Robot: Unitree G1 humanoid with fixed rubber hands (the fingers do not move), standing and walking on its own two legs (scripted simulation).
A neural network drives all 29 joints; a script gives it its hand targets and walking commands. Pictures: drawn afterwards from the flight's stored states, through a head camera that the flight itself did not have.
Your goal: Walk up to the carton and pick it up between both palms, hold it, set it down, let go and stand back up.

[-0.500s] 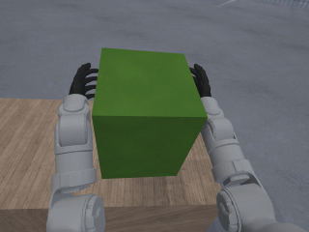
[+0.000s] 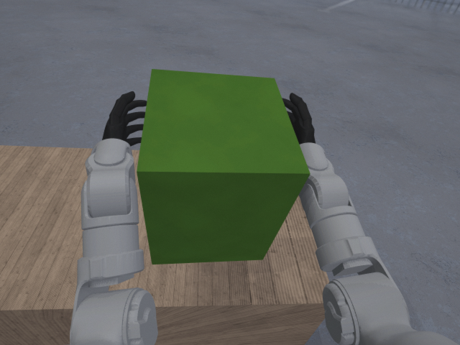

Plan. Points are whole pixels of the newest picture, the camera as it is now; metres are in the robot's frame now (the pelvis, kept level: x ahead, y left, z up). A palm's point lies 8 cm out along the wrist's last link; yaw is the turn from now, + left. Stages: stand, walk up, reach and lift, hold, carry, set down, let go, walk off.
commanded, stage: hold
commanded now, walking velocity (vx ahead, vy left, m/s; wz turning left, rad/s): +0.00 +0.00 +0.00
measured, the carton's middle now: (212, 172) +0.35 +0.01 +0.16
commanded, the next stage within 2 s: none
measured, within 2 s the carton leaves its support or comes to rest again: neither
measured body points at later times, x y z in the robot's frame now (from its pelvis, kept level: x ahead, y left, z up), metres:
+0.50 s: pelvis +0.00 +0.00 +0.00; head -0.05 +0.03 +0.45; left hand +0.37 +0.16 +0.21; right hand +0.38 -0.14 +0.21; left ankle +0.03 +0.13 -0.75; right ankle +0.01 -0.13 -0.75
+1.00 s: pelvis +0.00 +0.00 +0.00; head -0.05 +0.03 +0.45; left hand +0.37 +0.16 +0.21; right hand +0.38 -0.14 +0.21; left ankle +0.03 +0.13 -0.75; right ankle +0.01 -0.13 -0.75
